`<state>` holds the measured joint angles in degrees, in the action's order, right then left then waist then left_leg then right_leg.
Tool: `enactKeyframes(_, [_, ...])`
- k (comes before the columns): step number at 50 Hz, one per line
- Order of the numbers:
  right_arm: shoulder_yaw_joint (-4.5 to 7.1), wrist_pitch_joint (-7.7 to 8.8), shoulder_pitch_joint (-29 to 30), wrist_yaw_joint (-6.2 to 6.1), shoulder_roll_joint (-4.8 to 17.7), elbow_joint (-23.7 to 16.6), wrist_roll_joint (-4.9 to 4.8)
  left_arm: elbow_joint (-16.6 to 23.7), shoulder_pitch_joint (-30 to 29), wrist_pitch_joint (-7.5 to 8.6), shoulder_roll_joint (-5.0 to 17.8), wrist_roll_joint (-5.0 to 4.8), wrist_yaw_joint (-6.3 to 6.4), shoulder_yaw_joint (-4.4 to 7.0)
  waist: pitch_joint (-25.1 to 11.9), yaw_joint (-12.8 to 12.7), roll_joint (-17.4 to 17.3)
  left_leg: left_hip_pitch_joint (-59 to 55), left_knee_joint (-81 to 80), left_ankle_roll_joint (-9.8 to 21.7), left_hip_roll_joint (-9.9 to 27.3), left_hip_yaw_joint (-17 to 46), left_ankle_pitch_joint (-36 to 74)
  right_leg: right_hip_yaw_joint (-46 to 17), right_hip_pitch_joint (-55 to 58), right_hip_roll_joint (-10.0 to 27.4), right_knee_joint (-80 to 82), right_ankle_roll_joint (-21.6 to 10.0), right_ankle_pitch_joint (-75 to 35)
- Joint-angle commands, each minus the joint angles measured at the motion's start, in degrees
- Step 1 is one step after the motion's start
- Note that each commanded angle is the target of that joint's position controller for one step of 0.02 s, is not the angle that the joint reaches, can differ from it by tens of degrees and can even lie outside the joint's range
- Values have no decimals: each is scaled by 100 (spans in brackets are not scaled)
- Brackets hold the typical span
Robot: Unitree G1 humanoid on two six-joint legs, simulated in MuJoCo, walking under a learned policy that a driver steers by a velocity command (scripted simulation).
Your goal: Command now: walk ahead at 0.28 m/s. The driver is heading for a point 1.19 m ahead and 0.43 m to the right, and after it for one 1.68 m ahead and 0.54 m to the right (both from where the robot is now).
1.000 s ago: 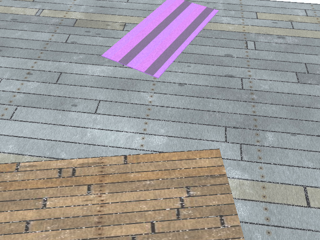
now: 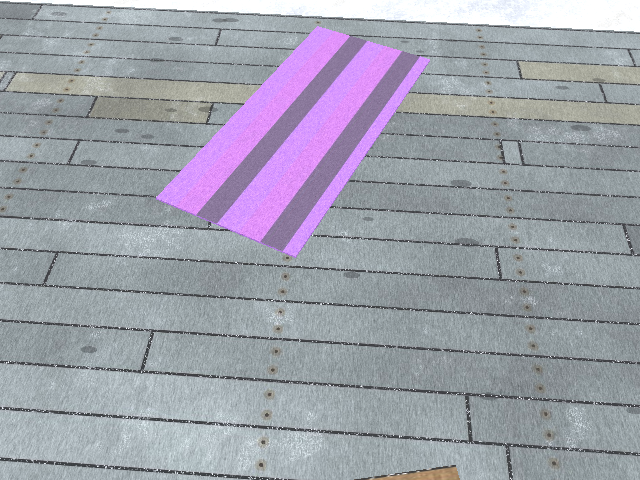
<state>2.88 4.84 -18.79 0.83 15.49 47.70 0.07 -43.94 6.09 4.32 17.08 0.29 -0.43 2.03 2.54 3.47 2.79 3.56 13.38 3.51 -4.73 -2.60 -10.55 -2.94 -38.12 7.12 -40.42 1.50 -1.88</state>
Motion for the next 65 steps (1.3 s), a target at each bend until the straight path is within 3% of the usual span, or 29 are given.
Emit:
enactKeyframes(1, [200,9,74,-77,972,-224,-41,345,-195,94,226,-19,-83,32,-200,-85,-621,519,-149,720,1328,394,2771,233,1117,-387,753,-41,-832])
enactKeyframes(4, [212,-110,165,-129,1001,-112,-76,373,-115,102,494,33,-141,129,-358,-259,-745,-81,471,531,1578,657,2658,52,1249,-451,1128,-290,-302])
enactKeyframes(6, [179,-174,263,-157,894,-82,-62,125,608,124,718,111,-113,242,-707,-638,-572,-66,1520,263,1261,559,2872,184,2280,-569,1580,-503,-859])
enactKeyframes(7, [86,-150,-122,-155,658,-131,77,113,908,133,1135,187,-71,318,-1352,-548,111,525,2617,-17,843,353,1724,-371,3551,159,1159,-807,-3437])
enactKeyframes(8, [-93,-136,-1004,-115,158,32,99,120,1010,45,1038,244,-32,254,-2159,-321,1162,1953,4314,-435,269,308,-1681,-1805,5170,1420,989,-1866,-4572])
enactKeyframes(9, [-50,-190,-994,-88,442,170,-27,64,1171,-36,568,100,-63,144,-2567,-508,977,2206,4980,-554,267,824,-3086,-2316,5120,1534,1242,-2113,-3736])
enactKeyframes(10, [51,-275,-562,-99,806,75,-129,74,898,-81,504,2,-97,114,-2046,-539,541,2437,5247,-585,462,935,-2939,-2102,4531,1299,1547,-1918,-2455])
enactKeyframes(11, [73,-384,-165,-161,793,9,-142,115,499,-110,432,3,-96,85,-1491,-462,213,2593,5171,-625,627,811,-2664,-1829,3910,1090,1793,-1691,-1453])
enactKeyframes(13, [93,-617,75,-278,700,-40,-48,148,-125,-153,389,83,-73,66,-900,-221,337,2133,4363,-696,898,755,-2121,-1441,2623,786,2306,-1415,146])
enactKeyframes(16, [39,-702,-136,-365,448,157,-1,77,-357,-214,407,161,-14,101,-848,-108,578,1158,3205,-708,771,473,-1575,-871,1901,425,2558,-1314,754])
enactKeyframes(20, [36,-682,-115,-302,374,342,96,-110,-341,-269,359,17,54,83,-817,-38,348,215,1767,-467,650,239,-37,-600,1500,201,2566,-1007,2520])
enactKeyframes(22, [41,-659,177,-317,602,183,185,-263,-117,-282,187,64,46,18,-358,-183,-15,395,1053,-184,1127,777,-183,-421,1302,-129,2363,-488,3301])
enactKeyframes(23, [129,-640,350,-327,932,272,87,-243,20,-301,207,57,54,56,-77,-478,-758,1289,994,-19,1079,791,-1351,-12,1742,-497,2217,-305,2887])
enactKeyframes(24, [79,-568,488,-310,668,271,72,-284,-97,-308,265,96,83,59,6,-388,-810,1779,761,-65,995,772,-1811,56,2287,-542,1902,-231,2377])
enactKeyframes(25, [30,-495,555,-307,507,316,107,-311,-62,-310,239,73,106,70,-18,-445,-883,1899,662,-181,995,768,-1699,79,2541,-541,1758,-274,2022])
enactKeyframes(29, [12,-315,451,-288,474,482,40,-540,108,-323,195,48,137,76,-213,-394,-614,1390,936,-361,900,626,-438,100,2627,-518,1588,-429,1114])
enactKeyframes(34, [20,-342,359,-318,553,644,15,-707,32,-346,253,-21,119,106,-376,-299,-384,980,1162,-334,818,478,339,116,2675,-528,1386,-448,146])
enactKeyframes(39, [165,-474,181,-512,730,627,-6,-512,-227,-471,439,-131,164,232,-427,-176,-340,709,1545,-178,918,334,762,-62,2026,-613,901,-640,-286])
enactKeyframes(43, [290,-524,199,-617,908,509,16,-368,-189,-577,332,-81,155,276,-411,-172,-846,461,1316,302,1752,886,1366,136,1334,-830,149,-459,386])
enactKeyframes(46, [315,-491,910,-659,921,226,-50,-262,-23,-630,250,-66,57,296,-298,-369,-1338,680,1216,669,2536,1261,1757,390,1192,-713,-415,-436,2622])
enactKeyframes(48, [359,-482,1121,-645,992,158,-103,-270,130,-627,319,-102,-9,354,-306,-510,-983,1120,1657,309,2206,741,1385,468,1966,-743,360,-573,1956])
enactKeyframes(49, [370,-479,838,-606,934,225,-66,-265,244,-612,583,-99,-1,465,-412,-489,-312,1495,2493,-79,1727,193,695,-113,2596,-613,1087,-758,861])
enactKeyframes(50, [297,-480,952,-593,662,-42,53,-186,406,-586,1310,-45,44,646,-424,-462,1322,2867,4158,-759,522,-515,-1237,-2564,3219,574,2031,-1652,-55])
enactKeyframes(51, [247,-466,1336,-564,561,-176,56,-236,912,-459,1159,85,-4,525,-965,-786,1214,3247,5448,-763,237,533,-3045,-3593,3675,1160,2326,-2259,-632])
enactKeyframes(53, [278,-454,1046,-491,629,-49,-65,-52,386,-244,930,-14,20,453,-878,-448,128,3332,5986,-628,522,899,-2455,-2611,3467,884,2084,-1963,-650])
enactKeyframes(54, [314,-440,1059,-523,710,-13,-20,22,132,-245,903,-94,59,454,-741,-381,-155,3387,5676,-609,624,911,-1988,-2320,3291,709,2117,-1710,-282])
enactKeyframes(55, [356,-438,1107,-550,808,-6,21,58,23,-275,797,-121,111,417,-758,-347,-134,3169,5371,-606,714,929,-1672,-2100,3118,536,2165,-1551,-33])
enactKeyframes(58, [322,-409,1074,-513,589,-33,-12,88,133,-388,761,-85,194,413,-769,-347,179,2814,4581,-713,502,813,-1279,-1876,2971,198,2297,-1501,287])
enactKeyframes(65, [287,-348,1264,-405,621,-141,-60,205,78,-514,899,-96,265,501,-702,-425,560,1963,2851,-814,275,840,-985,-2341,2503,19,2577,-1425,1999])
